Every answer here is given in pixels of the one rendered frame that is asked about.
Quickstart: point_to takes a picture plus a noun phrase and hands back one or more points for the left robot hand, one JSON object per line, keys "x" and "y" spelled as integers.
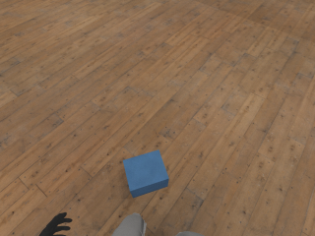
{"x": 52, "y": 227}

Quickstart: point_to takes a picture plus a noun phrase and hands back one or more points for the carton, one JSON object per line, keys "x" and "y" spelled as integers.
{"x": 145, "y": 173}

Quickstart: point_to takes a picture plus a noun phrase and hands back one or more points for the robot left thigh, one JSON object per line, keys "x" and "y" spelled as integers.
{"x": 131, "y": 225}

